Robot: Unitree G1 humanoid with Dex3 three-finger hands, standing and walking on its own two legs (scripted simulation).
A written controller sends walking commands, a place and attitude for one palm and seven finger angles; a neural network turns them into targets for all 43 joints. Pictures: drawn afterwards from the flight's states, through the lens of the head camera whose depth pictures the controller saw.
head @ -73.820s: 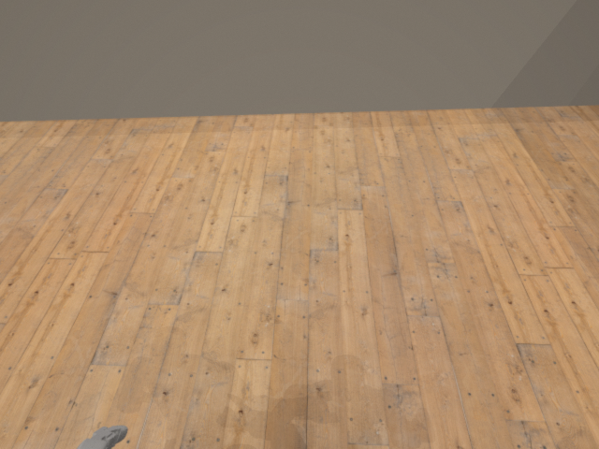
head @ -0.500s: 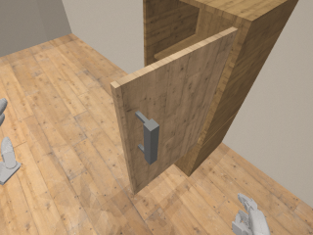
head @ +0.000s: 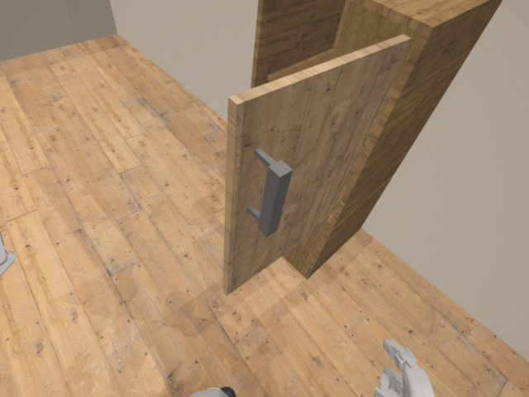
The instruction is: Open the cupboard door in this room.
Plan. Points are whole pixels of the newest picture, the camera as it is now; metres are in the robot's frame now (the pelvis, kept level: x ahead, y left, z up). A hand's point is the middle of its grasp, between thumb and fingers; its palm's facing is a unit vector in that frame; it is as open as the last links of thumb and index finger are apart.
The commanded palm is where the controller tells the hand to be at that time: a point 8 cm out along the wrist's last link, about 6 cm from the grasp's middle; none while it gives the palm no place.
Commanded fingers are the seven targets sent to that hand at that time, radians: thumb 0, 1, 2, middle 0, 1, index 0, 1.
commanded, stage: step back with the hand held close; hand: left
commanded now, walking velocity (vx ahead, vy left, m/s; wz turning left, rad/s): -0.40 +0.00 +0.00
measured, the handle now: (264, 193) +0.41 +0.04 +0.07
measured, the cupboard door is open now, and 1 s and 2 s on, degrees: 86 86 86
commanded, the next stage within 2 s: stop stepping back and stand still in 0.14 s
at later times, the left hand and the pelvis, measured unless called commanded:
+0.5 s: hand (3, 336) +0.14 +0.26 +0.16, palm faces +0.35 -0.85 -0.40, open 7.4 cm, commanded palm +0.07 +0.29 +0.18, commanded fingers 0.00 0.90 0.90 -0.20 -0.30 -0.20 -0.30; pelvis -0.10 +0.01 -0.01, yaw -5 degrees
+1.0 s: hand out of the picture +0.06 +0.27 +0.16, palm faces +0.37 -0.86 -0.36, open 7.4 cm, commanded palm +0.00 +0.33 +0.18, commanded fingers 0.00 0.90 0.90 -0.20 -0.30 -0.20 -0.30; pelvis -0.16 +0.03 +0.00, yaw -3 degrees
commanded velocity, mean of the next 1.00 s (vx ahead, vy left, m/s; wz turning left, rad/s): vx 0.04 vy -0.01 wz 0.01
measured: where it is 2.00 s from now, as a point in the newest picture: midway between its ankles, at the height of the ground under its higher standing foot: outside the picture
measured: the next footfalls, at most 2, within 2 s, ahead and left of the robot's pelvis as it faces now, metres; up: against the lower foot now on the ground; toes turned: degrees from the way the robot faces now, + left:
right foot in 0.22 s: -0.17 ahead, -0.12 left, +0.00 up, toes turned -7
left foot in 0.40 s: +0.02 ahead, +0.06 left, +0.00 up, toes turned -4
